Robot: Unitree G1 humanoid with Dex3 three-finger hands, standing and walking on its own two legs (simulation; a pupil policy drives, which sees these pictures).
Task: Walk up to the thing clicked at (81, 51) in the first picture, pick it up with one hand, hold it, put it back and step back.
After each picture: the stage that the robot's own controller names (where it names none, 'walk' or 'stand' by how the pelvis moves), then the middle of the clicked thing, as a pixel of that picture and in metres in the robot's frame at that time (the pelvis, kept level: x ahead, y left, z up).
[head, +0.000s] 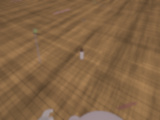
stand; (81, 53) +1.26 +0.24 -0.66
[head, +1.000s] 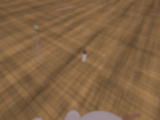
walk; (84, 56) +1.15 +0.15 -0.64
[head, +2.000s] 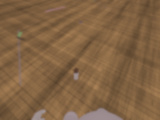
walk; (76, 74) +0.71 +0.19 -0.64
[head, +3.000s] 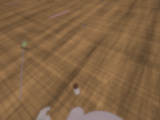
stand; (76, 89) +0.46 +0.24 -0.63
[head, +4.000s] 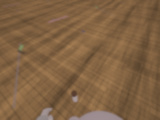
stand; (74, 96) +0.41 +0.21 -0.65
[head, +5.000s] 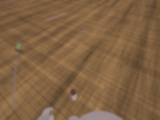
stand; (73, 95) +0.41 +0.22 -0.66
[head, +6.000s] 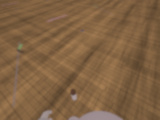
stand; (73, 94) +0.42 +0.23 -0.66
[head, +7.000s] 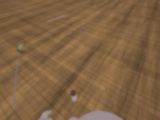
stand; (73, 95) +0.41 +0.22 -0.66
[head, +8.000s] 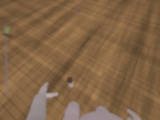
go down; (70, 82) +0.44 +0.23 -0.60
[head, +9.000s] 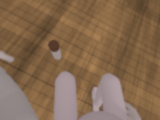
go down; (55, 51) +0.49 +0.28 -0.24
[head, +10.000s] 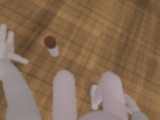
close in; (52, 48) +0.49 +0.28 -0.22
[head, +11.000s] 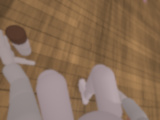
close; (21, 43) +0.47 +0.32 -0.16
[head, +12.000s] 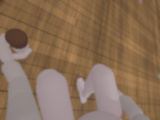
lift; (20, 45) +0.44 +0.32 -0.16
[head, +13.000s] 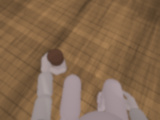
lift; (59, 63) +0.35 +0.23 -0.02
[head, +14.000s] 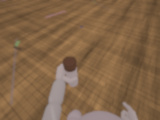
hold; (71, 73) +0.32 +0.15 +0.07
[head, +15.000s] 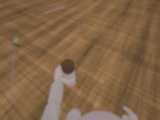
hold; (69, 74) +0.32 +0.16 +0.03
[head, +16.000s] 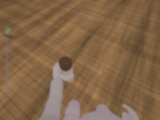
crouch; (67, 71) +0.35 +0.17 -0.01
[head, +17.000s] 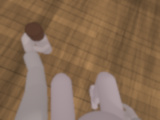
lower; (41, 42) +0.50 +0.27 -0.05
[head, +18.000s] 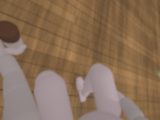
lower; (13, 41) +0.46 +0.33 -0.16
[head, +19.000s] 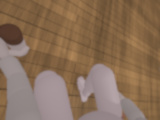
lower; (17, 43) +0.45 +0.32 -0.16
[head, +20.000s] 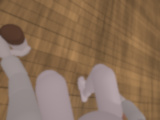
lower; (18, 43) +0.45 +0.32 -0.16
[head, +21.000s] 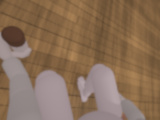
lower; (19, 45) +0.44 +0.32 -0.16
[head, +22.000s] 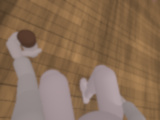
open; (30, 46) +0.45 +0.30 -0.17
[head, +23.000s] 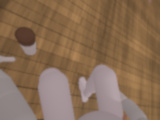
stand; (28, 44) +0.44 +0.30 -0.17
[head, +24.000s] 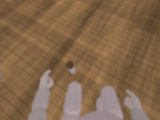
walk; (71, 68) +0.46 +0.22 -0.41
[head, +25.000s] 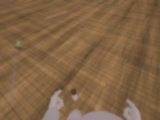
stand; (74, 94) +0.41 +0.20 -0.60
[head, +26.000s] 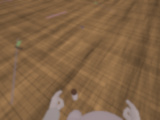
stand; (74, 94) +0.41 +0.20 -0.60
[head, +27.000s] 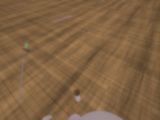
stand; (77, 95) +0.43 +0.19 -0.65
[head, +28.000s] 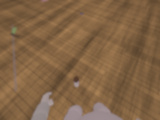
walk; (76, 82) +0.48 +0.16 -0.64
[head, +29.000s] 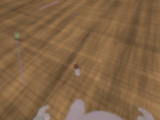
walk; (77, 70) +0.70 +0.25 -0.62
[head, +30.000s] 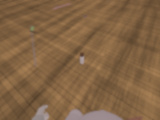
stand; (81, 58) +1.02 +0.21 -0.63
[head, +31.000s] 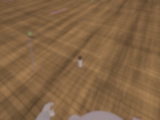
stand; (80, 61) +1.01 +0.24 -0.65
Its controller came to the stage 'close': yes
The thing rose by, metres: 0.68
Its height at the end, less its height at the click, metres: +0.00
